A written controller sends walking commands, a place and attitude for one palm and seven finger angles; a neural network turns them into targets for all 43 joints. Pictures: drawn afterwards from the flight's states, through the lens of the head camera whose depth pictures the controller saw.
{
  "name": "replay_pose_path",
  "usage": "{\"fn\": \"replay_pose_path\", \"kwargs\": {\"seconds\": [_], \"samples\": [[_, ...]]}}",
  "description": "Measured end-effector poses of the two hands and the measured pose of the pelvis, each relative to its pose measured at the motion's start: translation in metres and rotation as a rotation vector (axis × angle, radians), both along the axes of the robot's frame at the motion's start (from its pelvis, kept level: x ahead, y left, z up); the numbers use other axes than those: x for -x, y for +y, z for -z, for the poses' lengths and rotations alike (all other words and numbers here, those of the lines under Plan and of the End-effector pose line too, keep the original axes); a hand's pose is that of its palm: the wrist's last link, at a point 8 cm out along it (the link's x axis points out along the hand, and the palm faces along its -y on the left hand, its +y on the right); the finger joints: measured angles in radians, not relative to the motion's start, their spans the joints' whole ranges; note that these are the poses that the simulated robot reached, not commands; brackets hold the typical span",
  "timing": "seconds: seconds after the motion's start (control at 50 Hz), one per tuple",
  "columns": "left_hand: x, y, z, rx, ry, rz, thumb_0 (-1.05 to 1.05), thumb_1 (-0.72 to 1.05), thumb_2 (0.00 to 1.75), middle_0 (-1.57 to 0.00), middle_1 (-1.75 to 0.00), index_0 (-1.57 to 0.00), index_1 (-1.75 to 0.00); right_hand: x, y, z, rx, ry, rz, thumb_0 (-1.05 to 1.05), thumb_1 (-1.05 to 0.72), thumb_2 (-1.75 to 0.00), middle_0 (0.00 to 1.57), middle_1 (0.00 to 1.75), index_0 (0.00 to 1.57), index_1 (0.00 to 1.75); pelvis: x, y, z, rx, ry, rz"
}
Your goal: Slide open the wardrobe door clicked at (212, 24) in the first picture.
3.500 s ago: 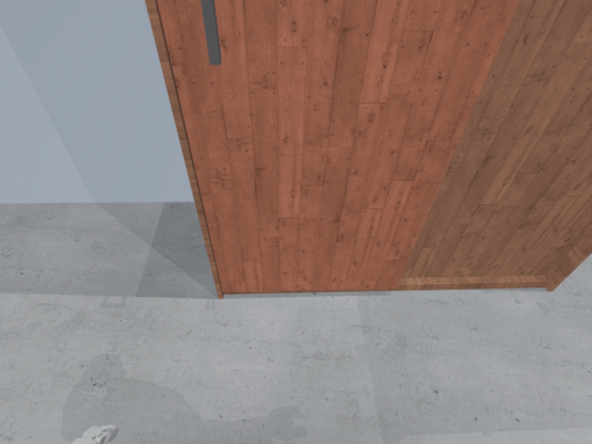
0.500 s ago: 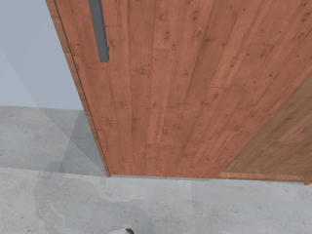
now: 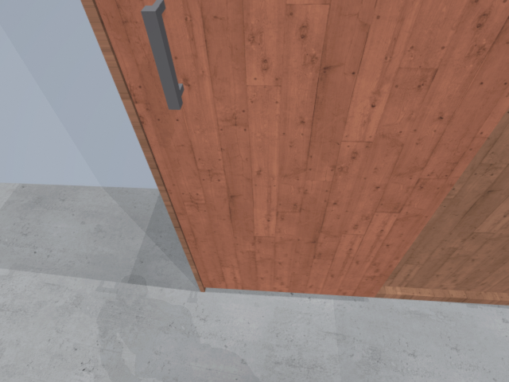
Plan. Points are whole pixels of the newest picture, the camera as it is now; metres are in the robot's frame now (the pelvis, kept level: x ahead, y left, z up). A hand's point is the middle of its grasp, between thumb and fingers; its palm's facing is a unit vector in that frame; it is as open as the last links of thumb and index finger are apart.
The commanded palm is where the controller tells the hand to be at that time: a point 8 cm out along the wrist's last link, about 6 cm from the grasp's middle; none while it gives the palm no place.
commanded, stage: come to a stop and stand still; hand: left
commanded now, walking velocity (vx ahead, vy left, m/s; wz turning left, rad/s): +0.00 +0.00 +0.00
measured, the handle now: (167, 57) +0.53 +0.18 +0.24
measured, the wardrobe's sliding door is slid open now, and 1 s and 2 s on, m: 0.00 0.00 0.00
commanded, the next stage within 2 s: look again from close up in 0.62 s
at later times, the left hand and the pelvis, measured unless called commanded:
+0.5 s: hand out of the picture +0.04 +0.29 -0.19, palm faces -0.03 -0.97 -0.25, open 7.4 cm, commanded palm none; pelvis +0.00 +0.09 -0.01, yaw -3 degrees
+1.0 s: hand out of the picture +0.00 +0.22 -0.18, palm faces -0.05 -0.98 -0.20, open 7.4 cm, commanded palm none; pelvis -0.01 +0.05 -0.01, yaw -3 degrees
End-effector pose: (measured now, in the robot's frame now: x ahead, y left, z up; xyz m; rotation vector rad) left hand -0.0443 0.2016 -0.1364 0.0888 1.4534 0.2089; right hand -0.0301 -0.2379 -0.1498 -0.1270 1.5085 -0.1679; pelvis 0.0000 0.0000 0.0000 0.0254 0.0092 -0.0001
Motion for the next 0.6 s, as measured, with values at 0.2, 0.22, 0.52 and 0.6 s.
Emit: {"fn": "replay_pose_path", "kwargs": {"seconds": [0.2,0.22,0.52,0.6], "samples": [[-0.006,0.067,0.031,0.004,0.025,0.035,0.01,0.91,0.9,-0.21,-0.3,-0.2,-0.3,-0.105,0.063,-0.003,0.038,-0.323,-0.092,0.0,-0.92,-0.9,0.2,0.3,0.2,0.3,-0.006,0.053,0.019,0.05,-0.01,0.012],[-0.013,0.075,0.032,-0.005,0.007,0.041,0.01,0.91,0.9,-0.21,-0.3,-0.2,-0.3,-0.111,0.069,-0.003,0.035,-0.342,-0.099,0.0,-0.92,-0.9,0.2,0.3,0.2,0.3,-0.007,0.058,0.02,0.049,-0.013,0.013],[-0.086,0.132,0.015,-0.073,-0.154,0.156,0.01,0.91,0.9,-0.2,-0.3,-0.2,-0.3,-0.095,0.101,-0.005,0.023,-0.35,-0.054,-0.02,-0.93,-0.9,0.21,0.3,0.2,0.3,-0.002,0.089,0.015,0.028,-0.007,0.048],[-0.087,0.129,0.015,-0.067,-0.15,0.163,0.01,0.91,0.9,-0.2,-0.3,-0.2,-0.3,-0.068,0.09,-0.003,0.047,-0.273,-0.042,-0.01,-0.92,-0.9,0.21,0.3,0.2,0.3,0.0,0.087,0.013,0.023,-0.01,0.049]]}}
